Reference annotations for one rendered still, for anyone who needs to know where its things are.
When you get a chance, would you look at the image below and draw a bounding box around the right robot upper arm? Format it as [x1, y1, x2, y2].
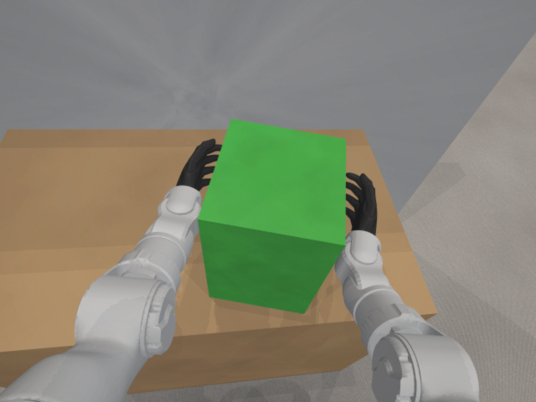
[372, 332, 480, 402]

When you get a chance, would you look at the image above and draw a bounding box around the left robot forearm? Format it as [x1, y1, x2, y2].
[75, 185, 202, 341]

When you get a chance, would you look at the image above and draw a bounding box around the right robot forearm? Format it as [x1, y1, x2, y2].
[334, 230, 479, 395]

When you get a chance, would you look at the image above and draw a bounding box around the left robot upper arm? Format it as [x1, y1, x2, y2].
[0, 275, 176, 402]

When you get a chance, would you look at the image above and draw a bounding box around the carton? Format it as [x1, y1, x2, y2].
[198, 119, 346, 314]

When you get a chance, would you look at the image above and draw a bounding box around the robot left hand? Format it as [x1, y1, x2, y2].
[176, 139, 222, 191]

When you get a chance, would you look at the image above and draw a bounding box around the pedestal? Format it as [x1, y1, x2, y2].
[0, 129, 438, 394]

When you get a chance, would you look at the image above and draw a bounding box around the robot right hand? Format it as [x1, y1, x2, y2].
[346, 173, 377, 235]

